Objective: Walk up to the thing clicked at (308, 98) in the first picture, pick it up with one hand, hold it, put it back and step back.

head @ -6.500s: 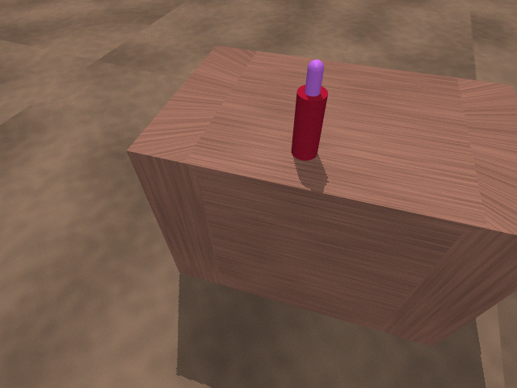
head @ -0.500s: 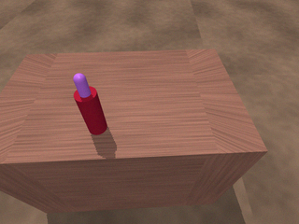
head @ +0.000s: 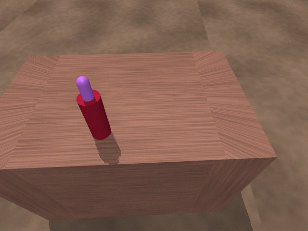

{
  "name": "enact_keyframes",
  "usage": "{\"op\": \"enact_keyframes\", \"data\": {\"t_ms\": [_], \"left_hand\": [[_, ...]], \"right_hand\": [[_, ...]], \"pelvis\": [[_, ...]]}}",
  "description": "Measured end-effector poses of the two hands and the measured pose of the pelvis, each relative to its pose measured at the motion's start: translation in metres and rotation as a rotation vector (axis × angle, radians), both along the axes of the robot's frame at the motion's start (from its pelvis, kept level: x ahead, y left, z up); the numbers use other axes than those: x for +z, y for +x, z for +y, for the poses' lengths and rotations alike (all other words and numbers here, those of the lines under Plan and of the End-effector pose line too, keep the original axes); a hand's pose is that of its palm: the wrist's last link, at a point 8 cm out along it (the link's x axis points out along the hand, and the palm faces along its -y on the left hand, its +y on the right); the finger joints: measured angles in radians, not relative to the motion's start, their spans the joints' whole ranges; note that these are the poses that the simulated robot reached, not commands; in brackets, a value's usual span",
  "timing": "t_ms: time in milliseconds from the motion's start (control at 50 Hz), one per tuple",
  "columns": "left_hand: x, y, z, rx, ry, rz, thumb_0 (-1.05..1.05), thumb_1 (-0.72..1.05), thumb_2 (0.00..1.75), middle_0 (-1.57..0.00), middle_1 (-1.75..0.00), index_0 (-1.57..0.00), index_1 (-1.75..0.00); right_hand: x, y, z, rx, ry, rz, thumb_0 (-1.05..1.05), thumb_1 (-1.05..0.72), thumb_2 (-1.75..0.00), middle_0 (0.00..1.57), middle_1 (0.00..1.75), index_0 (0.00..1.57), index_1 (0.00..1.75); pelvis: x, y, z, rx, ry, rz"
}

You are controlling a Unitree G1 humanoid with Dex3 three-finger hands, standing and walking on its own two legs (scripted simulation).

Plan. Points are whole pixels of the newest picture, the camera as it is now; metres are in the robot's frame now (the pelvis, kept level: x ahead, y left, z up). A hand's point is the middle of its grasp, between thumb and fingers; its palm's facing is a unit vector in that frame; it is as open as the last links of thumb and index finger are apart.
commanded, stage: rise first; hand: left
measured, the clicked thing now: (92, 109) +0.45 +0.20 +0.04
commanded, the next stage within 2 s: go down in 1.64 s
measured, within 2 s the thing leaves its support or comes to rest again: neither
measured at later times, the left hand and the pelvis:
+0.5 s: hand (61, 214) +0.18 +0.26 -0.06, palm faces +0.27 -0.90 -0.34, open 16.0 cm; pelvis +0.01 +0.00 +0.00, yaw +1 degrees
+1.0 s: hand (46, 204) +0.18 +0.25 +0.03, palm faces +0.32 -0.87 -0.38, open 17.5 cm; pelvis +0.01 -0.01 +0.00, yaw +2 degrees
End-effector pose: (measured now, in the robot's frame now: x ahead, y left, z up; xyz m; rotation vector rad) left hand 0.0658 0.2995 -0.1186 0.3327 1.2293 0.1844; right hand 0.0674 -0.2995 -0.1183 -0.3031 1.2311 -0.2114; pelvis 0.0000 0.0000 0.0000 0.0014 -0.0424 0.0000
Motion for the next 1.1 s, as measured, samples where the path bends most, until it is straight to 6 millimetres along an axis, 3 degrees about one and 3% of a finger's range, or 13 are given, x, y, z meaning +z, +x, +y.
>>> {"op": "enact_keyframes", "data": {"t_ms": [40, 120, 200, 260, 460, 600, 800, 1100], "left_hand": [[0.001, 0.008, -0.004, 0.022, -0.009, -0.057, 0.01, 0.89, 0.88, -0.18, -0.27, -0.18, -0.27], [0.006, 0.044, -0.013, 0.070, -0.028, -0.244, 0.01, 0.76, 0.75, -0.13, -0.19, -0.13, -0.20], [0.022, 0.074, -0.013, 0.088, -0.014, -0.391, 0.01, 0.57, 0.56, -0.10, -0.13, -0.10, -0.14], [0.035, 0.084, -0.009, 0.098, 0.004, -0.454, 0.01, 0.41, 0.43, -0.08, -0.10, -0.08, -0.10], [0.075, 0.082, -0.004, 0.093, 0.059, -0.602, 0.00, -0.12, 0.14, -0.05, -0.05, -0.06, -0.05], [0.110, 0.092, -0.004, 0.065, 0.100, -0.746, 0.00, -0.39, 0.05, -0.05, -0.04, -0.05, -0.04], [0.144, 0.089, -0.008, 0.023, 0.124, -0.863, -0.01, -0.49, 0.01, -0.04, -0.04, -0.05, -0.03], [0.185, 0.071, -0.009, -0.042, 0.195, -1.004, -0.01, -0.53, 0.02, -0.04, -0.04, -0.05, -0.04]], "right_hand": [[0.001, 0.009, 0.003, -0.016, 0.005, -0.065, 0.01, -0.88, -0.87, 0.18, 0.28, 0.19, 0.27], [0.008, 0.044, 0.014, -0.030, 0.016, -0.231, 0.01, -0.76, -0.75, 0.13, 0.20, 0.14, 0.19], [0.018, 0.076, 0.019, -0.030, 0.011, -0.346, 0.01, -0.55, -0.55, 0.09, 0.13, 0.10, 0.12], [0.024, 0.087, 0.021, -0.029, 0.011, -0.391, 0.01, -0.37, -0.41, 0.07, 0.10, 0.08, 0.09], [0.036, 0.094, 0.041, 0.021, 0.056, -0.481, 0.00, 0.16, -0.14, 0.05, 0.06, 0.06, 0.05], [0.048, 0.105, 0.043, 0.045, 0.059, -0.563, 0.00, 0.38, -0.06, 0.06, 0.05, 0.06, 0.05], [0.042, 0.098, 0.035, 0.034, 0.063, -0.529, -0.01, 0.50, -0.03, 0.05, 0.05, 0.06, 0.04], [0.035, 0.092, 0.031, 0.034, 0.070, -0.515, -0.01, 0.52, -0.02, 0.05, 0.05, 0.06, 0.04]], "pelvis": [[-0.002, -0.003, 0.000, 0.006, -0.001, 0.012], [-0.005, -0.011, -0.001, 0.010, -0.001, 0.027], [-0.006, -0.012, -0.001, 0.014, -0.004, 0.058], [-0.006, -0.007, -0.001, 0.017, -0.004, 0.068], [-0.005, 0.009, -0.002, 0.025, -0.002, 0.045], [-0.004, 0.013, -0.004, 0.027, -0.001, 0.023], [-0.004, 0.014, -0.007, 0.032, -0.001, 0.000], [-0.004, 0.001, -0.011, 0.044, 0.001, -0.022]]}}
